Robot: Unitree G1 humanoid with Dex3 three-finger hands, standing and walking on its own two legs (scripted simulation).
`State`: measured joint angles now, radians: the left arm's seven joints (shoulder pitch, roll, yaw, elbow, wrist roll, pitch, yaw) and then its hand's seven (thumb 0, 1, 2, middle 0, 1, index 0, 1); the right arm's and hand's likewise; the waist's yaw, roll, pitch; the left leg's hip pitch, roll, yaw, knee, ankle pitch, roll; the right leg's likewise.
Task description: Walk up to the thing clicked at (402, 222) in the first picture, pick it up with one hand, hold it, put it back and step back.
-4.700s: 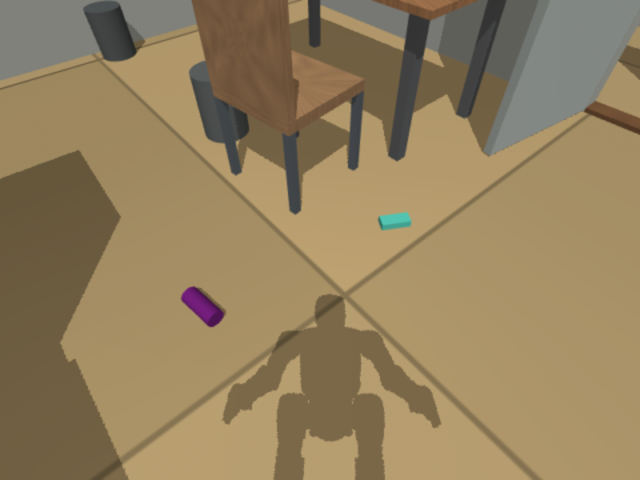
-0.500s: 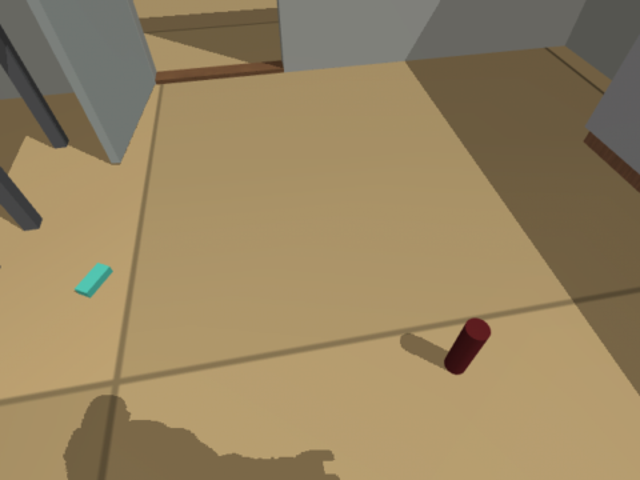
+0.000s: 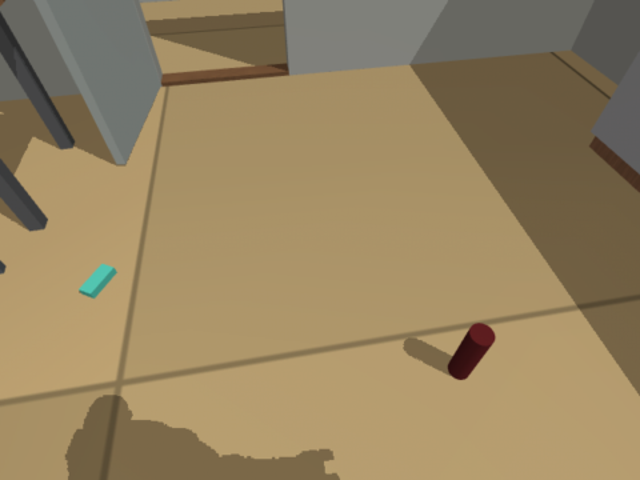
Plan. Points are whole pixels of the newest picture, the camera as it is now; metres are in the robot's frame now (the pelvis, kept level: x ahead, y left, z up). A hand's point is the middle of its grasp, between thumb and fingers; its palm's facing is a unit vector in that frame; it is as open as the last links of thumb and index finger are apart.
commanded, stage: stand
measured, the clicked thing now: (98, 280) +0.91 +0.88 -0.77
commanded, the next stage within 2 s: walk up in 1.12 s
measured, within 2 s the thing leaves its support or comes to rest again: neither
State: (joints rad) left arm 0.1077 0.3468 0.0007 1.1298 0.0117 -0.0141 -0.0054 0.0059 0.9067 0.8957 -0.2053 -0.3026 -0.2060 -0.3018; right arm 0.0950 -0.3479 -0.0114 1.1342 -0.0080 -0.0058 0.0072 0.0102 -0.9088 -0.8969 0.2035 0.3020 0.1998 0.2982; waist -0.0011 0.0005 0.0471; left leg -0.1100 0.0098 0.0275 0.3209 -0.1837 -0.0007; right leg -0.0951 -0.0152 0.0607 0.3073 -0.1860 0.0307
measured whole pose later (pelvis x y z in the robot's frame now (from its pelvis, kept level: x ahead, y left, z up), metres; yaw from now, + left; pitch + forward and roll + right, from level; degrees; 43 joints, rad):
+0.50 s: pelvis +0.00 +0.00 +0.00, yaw +0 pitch -2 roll +0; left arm 0.13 0.35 0.00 1.13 0.01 -0.01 -0.01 0.01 0.91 0.90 -0.21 -0.30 -0.21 -0.30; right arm 0.11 -0.35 -0.01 1.13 -0.01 0.00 0.01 0.01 -0.91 -0.90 0.20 0.30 0.20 0.30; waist 0.00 0.00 0.05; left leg -0.11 0.01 0.02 0.32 -0.18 0.00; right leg -0.09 -0.02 0.06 0.31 -0.18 0.03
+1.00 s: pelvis +0.00 +0.00 +0.00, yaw +0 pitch -2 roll +0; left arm 0.13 0.35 0.00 1.12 0.01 -0.01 -0.01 0.01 0.91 0.90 -0.21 -0.30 -0.21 -0.30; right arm 0.11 -0.35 -0.01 1.13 -0.01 -0.01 0.01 0.01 -0.91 -0.90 0.20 0.30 0.20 0.30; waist 0.00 0.00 0.05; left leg -0.11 0.00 0.02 0.32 -0.18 0.00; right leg -0.09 -0.02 0.06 0.31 -0.18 0.03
